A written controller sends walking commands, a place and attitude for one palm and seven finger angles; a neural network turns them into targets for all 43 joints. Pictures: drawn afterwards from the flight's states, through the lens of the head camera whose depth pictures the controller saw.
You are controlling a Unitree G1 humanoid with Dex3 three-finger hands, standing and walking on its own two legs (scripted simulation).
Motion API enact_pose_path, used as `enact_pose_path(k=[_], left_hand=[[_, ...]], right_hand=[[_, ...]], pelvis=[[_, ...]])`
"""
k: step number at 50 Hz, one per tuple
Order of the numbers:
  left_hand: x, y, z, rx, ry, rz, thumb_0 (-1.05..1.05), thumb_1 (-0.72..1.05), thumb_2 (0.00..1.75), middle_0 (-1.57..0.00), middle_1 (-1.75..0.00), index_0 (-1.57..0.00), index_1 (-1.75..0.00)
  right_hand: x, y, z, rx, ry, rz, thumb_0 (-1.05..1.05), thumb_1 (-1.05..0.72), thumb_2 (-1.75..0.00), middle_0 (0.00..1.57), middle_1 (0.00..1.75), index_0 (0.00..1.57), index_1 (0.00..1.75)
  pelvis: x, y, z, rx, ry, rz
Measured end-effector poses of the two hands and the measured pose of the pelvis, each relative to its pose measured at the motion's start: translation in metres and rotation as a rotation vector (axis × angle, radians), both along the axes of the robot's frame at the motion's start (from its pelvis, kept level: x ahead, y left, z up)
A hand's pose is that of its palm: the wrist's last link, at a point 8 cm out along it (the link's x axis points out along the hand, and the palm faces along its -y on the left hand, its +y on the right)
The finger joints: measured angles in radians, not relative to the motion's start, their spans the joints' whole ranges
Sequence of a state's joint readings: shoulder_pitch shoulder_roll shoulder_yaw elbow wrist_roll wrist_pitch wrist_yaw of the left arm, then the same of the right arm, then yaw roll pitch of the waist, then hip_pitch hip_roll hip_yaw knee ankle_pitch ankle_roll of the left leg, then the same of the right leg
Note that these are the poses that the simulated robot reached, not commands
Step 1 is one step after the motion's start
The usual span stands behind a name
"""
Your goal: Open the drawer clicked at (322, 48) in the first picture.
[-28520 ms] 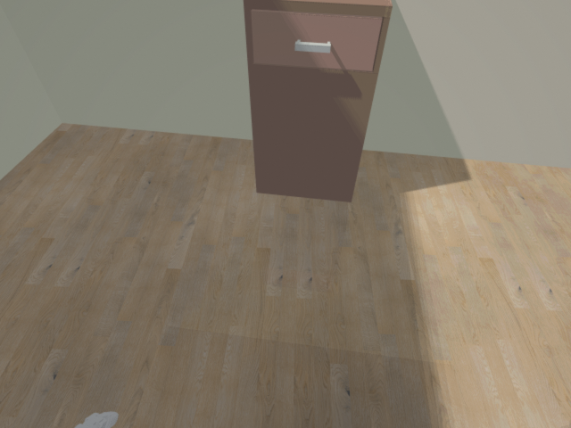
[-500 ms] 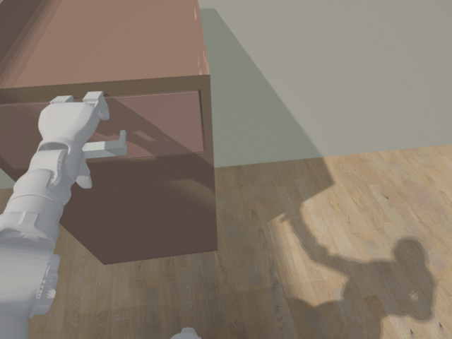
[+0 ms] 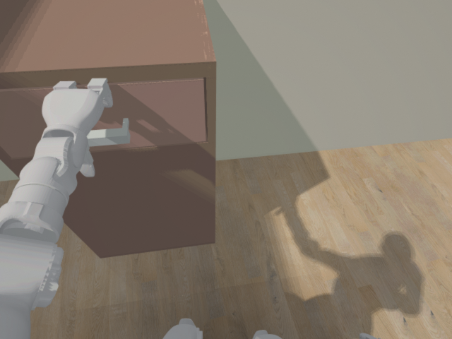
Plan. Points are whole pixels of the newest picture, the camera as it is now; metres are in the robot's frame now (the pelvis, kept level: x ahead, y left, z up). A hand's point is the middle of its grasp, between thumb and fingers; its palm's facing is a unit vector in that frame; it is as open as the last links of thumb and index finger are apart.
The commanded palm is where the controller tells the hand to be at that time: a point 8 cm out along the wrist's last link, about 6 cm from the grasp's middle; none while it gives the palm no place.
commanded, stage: lower the fingers behind the handle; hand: left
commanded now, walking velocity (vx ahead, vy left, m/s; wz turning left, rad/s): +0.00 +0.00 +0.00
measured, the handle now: (98, 131) +0.51 +0.26 +0.05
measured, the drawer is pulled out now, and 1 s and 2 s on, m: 0.00 0.00 0.00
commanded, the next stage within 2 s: lift the fingers back up to retry in 0.26 s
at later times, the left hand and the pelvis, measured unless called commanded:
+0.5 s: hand (87, 129) +0.47 +0.26 +0.10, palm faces +0.09 +0.02 -1.00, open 13.7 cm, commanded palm +0.46 +0.32 +0.09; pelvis -0.01 +0.02 +0.00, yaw -1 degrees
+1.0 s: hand (85, 128) +0.47 +0.26 +0.10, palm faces +0.03 +0.01 -1.00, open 13.7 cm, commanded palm +0.46 +0.32 +0.15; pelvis +0.01 +0.01 +0.01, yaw -2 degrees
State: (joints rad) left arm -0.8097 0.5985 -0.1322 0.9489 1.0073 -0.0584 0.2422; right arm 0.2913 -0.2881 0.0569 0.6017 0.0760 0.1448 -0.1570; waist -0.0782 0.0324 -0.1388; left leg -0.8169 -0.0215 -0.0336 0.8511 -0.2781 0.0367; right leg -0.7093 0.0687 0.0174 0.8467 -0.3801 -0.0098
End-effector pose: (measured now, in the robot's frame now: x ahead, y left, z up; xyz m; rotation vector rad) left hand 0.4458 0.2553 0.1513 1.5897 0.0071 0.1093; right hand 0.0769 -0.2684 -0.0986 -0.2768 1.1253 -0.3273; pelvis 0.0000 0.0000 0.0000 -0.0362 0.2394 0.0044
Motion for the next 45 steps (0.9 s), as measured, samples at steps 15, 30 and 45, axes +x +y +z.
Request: enact_pose_path(k=[15,30,45], left_hand=[[-0.001,0.001,-0.002,0.001,-0.02,-0.014,0.0,-0.49,0.3,-0.38,-1.32,-0.29,-1.32],[0.0,0.001,-0.001,-0.001,-0.007,-0.004,0.0,-0.49,0.3,-0.38,-1.31,-0.29,-1.33],[0.0,0.002,0.003,-0.007,0.023,-0.016,0.0,-0.49,0.3,-0.4,-1.26,-0.33,-1.26]], right_hand=[[-0.002,0.019,-0.001,0.01,-0.003,0.002,0.01,-0.9,-0.9,0.2,0.3,0.2,0.3],[-0.016,0.022,0.001,0.015,0.0,-0.025,0.01,-0.9,-0.9,0.2,0.3,0.2,0.3],[-0.034,0.016,-0.001,0.037,0.047,-0.077,0.01,-0.9,-0.9,0.2,0.3,0.2,0.3]], pelvis=[[-0.004,0.013,-0.001,-0.004,-0.003,-0.005],[-0.008,0.017,0.001,-0.004,-0.015,-0.016],[0.0,0.012,0.009,0.001,-0.034,-0.029]])
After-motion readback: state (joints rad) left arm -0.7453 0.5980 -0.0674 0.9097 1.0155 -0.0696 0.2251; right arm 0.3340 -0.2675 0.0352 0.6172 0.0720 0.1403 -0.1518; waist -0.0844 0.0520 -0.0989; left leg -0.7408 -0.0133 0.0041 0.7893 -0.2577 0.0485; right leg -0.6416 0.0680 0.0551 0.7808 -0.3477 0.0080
